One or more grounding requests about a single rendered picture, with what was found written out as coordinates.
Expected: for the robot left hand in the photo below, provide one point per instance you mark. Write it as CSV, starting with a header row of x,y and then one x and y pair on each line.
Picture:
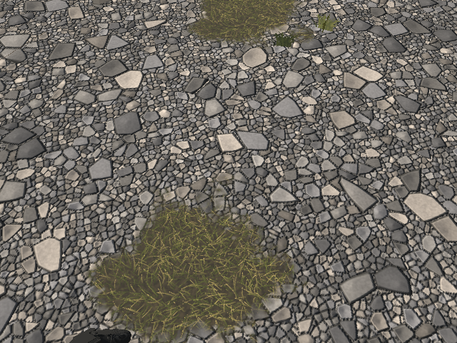
x,y
103,336

